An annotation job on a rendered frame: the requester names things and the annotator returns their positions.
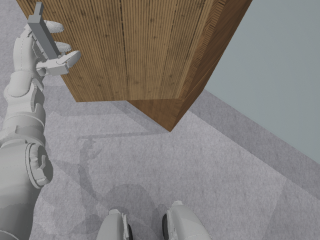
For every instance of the robot right thigh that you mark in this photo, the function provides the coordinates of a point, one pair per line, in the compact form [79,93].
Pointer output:
[185,223]

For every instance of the robot left upper arm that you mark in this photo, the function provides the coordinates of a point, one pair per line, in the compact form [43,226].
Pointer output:
[24,170]

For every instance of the handle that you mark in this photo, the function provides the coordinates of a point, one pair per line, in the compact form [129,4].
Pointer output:
[41,32]

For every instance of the robot left thigh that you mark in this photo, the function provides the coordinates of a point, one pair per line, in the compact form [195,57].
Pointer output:
[114,227]

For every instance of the robot thigh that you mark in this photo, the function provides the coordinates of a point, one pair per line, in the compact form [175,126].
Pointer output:
[185,223]
[114,227]

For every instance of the left robot hand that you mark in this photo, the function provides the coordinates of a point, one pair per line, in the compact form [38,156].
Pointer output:
[27,54]

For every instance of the robot left forearm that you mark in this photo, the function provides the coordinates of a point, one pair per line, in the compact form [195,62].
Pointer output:
[25,118]

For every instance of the cupboard door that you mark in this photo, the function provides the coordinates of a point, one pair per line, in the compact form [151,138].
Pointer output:
[130,49]

